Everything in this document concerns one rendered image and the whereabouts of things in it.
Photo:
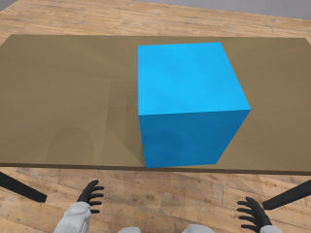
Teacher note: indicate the robot left forearm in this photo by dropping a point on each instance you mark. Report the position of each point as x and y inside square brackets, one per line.
[75, 220]

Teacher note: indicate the table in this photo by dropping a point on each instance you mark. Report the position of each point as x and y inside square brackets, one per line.
[72, 102]

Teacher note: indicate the right robot hand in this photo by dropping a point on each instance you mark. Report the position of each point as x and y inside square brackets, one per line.
[259, 218]

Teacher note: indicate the carton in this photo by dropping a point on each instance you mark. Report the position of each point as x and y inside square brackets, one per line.
[190, 103]

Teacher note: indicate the left robot hand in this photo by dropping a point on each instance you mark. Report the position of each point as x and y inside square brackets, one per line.
[86, 195]

